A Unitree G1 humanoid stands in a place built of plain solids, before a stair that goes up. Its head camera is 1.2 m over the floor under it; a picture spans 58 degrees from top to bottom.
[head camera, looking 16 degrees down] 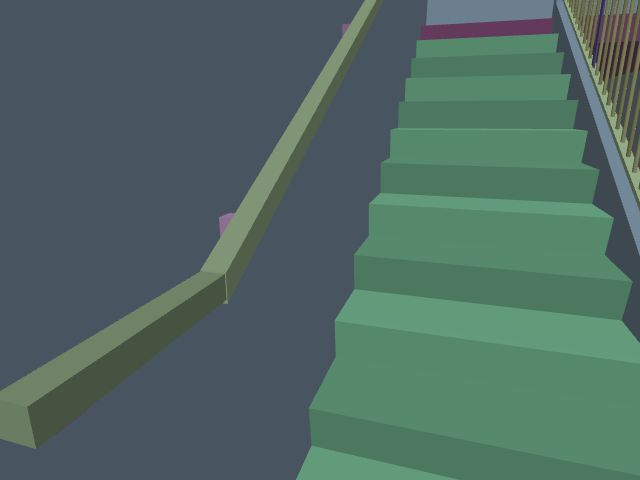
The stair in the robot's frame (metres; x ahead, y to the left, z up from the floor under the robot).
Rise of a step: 0.16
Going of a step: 0.29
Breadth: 1.00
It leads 17 degrees to the right of straight ahead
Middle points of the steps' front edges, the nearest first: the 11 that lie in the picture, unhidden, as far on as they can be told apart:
1.01 -0.44 0.32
1.29 -0.53 0.48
1.57 -0.62 0.64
1.85 -0.71 0.80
2.13 -0.79 0.96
2.41 -0.88 1.13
2.69 -0.97 1.29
2.97 -1.06 1.45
3.26 -1.15 1.61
3.54 -1.23 1.77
3.82 -1.32 1.92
